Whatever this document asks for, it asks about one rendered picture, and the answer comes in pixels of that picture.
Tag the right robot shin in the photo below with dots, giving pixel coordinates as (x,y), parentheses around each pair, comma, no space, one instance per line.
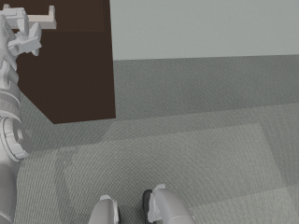
(151,216)

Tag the cabinet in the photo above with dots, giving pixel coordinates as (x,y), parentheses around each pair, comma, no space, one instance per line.
(72,78)

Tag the robot left hand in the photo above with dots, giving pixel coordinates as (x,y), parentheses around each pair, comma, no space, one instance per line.
(26,40)

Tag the left robot forearm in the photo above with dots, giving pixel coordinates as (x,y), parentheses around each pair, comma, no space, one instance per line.
(10,94)

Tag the handle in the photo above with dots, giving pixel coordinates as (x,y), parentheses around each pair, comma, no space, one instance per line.
(45,21)

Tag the left robot thigh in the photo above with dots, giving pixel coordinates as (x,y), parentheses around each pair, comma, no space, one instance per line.
(105,212)

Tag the left robot upper arm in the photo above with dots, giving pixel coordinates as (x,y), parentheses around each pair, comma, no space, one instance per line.
(15,145)

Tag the drawer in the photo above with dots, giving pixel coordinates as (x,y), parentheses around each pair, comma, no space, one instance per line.
(69,14)

